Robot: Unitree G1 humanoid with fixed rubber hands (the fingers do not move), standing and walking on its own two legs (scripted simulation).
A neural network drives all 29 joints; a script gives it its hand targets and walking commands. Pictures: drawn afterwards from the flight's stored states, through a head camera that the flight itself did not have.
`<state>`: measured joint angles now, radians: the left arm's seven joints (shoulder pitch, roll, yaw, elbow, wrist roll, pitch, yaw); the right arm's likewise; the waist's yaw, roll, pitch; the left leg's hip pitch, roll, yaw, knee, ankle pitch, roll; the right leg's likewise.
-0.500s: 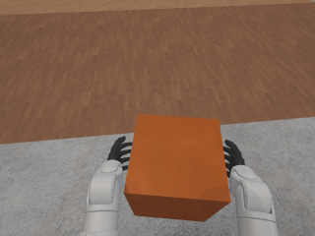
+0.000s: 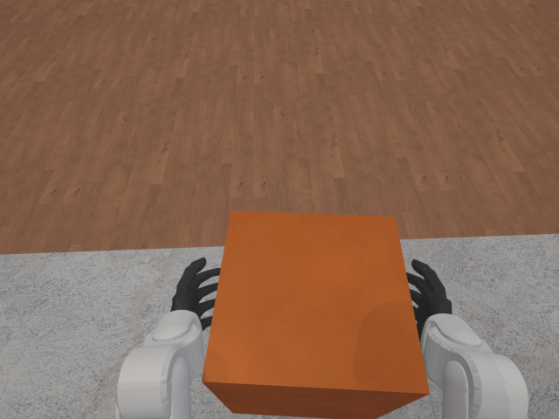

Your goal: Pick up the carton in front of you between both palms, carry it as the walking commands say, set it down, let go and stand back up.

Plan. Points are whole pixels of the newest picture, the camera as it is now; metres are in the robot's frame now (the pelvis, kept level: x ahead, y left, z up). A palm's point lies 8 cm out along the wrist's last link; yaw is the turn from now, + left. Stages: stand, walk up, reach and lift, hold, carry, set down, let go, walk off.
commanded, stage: carry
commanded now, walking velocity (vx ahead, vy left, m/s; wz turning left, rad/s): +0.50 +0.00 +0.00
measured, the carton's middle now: (306, 324) +0.26 +0.01 +0.03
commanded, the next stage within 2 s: none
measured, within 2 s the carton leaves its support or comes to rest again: neither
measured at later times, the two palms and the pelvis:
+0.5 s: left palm (249, 153) +0.59 +0.13 +0.08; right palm (405, 163) +0.56 -0.17 +0.08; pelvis +0.35 +0.00 -0.01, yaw -4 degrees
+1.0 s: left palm (270, 62) +0.95 +0.12 +0.11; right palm (385, 64) +0.94 -0.19 +0.11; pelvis +0.70 -0.03 -0.02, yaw -1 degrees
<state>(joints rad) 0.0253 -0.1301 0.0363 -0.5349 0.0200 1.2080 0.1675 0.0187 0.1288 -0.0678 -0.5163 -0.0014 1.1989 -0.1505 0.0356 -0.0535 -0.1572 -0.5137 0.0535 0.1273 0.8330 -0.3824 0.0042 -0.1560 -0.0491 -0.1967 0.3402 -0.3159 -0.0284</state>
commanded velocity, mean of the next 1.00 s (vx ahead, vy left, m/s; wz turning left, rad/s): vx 0.45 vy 0.00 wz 0.00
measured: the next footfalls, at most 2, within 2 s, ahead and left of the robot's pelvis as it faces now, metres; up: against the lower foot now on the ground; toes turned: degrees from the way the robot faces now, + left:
left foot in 0.14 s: +0.23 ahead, +0.12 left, +0.00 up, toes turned +9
right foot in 0.54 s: +0.55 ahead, -0.12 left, +0.00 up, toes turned -14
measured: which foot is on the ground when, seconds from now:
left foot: up 0.00-0.12, down 0.14-0.54, up 0.56-1.00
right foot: down 0.00-0.14, up 0.16-0.52, down 0.54-1.00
